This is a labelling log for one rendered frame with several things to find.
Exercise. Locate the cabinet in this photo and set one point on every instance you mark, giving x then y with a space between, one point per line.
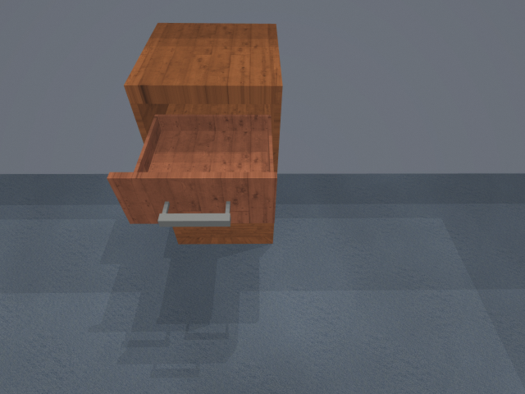
210 69

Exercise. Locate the drawer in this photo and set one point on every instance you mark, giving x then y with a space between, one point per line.
197 163

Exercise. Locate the handle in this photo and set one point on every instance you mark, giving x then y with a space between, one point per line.
166 219

